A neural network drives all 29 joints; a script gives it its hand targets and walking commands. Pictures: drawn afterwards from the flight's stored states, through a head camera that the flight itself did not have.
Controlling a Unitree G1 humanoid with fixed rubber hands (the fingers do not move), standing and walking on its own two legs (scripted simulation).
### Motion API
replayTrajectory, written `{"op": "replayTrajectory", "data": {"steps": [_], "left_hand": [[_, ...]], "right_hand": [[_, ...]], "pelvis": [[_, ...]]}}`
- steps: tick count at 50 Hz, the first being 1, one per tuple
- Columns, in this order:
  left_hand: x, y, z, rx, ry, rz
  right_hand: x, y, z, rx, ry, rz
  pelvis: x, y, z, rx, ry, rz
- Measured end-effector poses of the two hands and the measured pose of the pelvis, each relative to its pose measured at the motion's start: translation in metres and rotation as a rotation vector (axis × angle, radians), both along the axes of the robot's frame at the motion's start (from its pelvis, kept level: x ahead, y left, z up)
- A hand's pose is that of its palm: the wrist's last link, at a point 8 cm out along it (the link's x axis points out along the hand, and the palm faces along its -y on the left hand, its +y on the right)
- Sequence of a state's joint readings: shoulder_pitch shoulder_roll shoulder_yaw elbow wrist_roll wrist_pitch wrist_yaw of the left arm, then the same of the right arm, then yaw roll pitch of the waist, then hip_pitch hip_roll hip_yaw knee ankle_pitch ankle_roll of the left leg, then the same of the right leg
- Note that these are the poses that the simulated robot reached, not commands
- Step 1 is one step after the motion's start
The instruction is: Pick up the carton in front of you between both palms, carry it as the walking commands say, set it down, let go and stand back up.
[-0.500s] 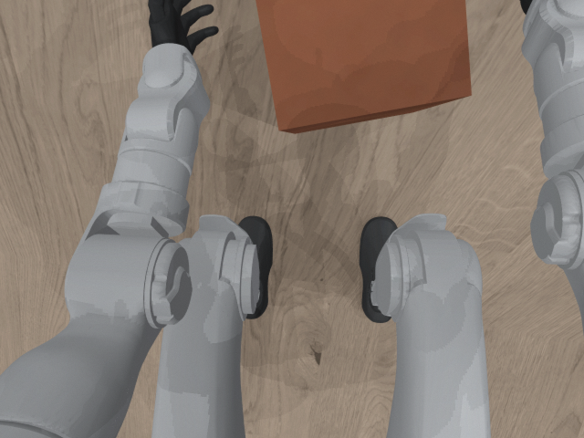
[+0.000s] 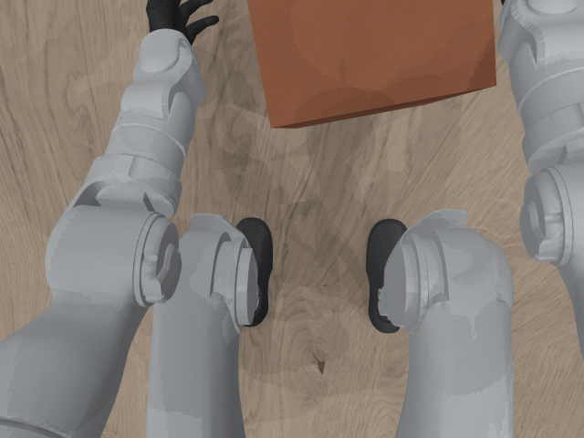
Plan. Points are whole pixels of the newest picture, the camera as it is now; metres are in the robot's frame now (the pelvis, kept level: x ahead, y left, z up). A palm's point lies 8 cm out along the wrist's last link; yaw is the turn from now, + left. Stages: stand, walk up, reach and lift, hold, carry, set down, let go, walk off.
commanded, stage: reach and lift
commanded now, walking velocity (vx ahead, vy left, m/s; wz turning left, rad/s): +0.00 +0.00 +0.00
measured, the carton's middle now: (355, 29) +0.52 -0.08 -0.25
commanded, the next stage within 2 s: none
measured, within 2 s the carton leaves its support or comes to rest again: leaves its support in 0.48 s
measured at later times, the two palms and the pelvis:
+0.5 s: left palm (196, 12) +0.54 +0.09 -0.15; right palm out of the picture +0.54 -0.21 -0.17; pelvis +0.00 +0.00 -0.01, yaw +0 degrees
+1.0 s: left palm out of the picture +0.49 +0.09 +0.02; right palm out of the picture +0.49 -0.21 +0.02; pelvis +0.00 +0.02 +0.09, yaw -5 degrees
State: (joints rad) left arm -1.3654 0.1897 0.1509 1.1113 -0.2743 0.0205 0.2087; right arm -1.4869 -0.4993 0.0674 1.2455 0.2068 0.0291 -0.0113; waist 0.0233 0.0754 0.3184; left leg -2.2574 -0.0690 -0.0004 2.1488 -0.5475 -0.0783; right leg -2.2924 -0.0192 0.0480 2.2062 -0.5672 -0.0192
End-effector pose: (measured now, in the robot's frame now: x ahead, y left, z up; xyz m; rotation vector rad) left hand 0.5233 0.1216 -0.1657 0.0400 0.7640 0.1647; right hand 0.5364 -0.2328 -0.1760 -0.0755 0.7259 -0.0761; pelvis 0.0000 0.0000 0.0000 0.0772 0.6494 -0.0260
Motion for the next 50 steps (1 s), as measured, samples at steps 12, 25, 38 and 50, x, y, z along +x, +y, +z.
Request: {"op": "replayTrajectory", "data": {"steps": [12, 25, 38, 50], "left_hand": [[0.002, -0.037, 0.005, -0.050, -0.008, -0.061], [0.013, -0.033, 0.013, -0.026, 0.008, 0.009], [-0.013, -0.041, 0.089, -0.094, -0.123, 0.038], [-0.031, -0.034, 0.191, -0.084, -0.099, 0.018]], "right_hand": [[0.000, 0.013, 0.008, 0.007, 0.017, 0.029], [0.005, 0.018, 0.008, 0.003, 0.055, 0.060], [-0.028, 0.015, 0.087, 0.034, -0.033, -0.020], [-0.049, 0.022, 0.197, 0.030, -0.008, -0.064]], "pelvis": [[-0.007, 0.003, 0.008, -0.002, 0.000, -0.005], [-0.001, -0.004, -0.005, 0.005, 0.011, -0.007], [0.001, 0.007, 0.020, -0.018, 0.033, -0.056], [-0.001, 0.016, 0.086, -0.021, 0.066, -0.075]]}}
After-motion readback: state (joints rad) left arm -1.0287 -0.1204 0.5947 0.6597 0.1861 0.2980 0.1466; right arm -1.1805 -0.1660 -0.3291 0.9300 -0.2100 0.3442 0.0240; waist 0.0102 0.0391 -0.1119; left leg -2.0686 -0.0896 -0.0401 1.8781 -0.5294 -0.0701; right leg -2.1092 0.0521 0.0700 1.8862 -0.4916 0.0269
